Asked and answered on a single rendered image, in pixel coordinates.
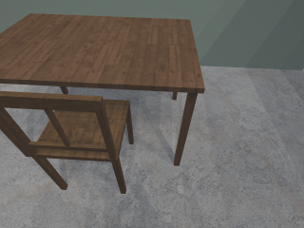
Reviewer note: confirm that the table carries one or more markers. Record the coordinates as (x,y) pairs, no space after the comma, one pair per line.
(110,52)

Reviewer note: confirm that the chair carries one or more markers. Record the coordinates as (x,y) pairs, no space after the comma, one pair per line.
(82,128)

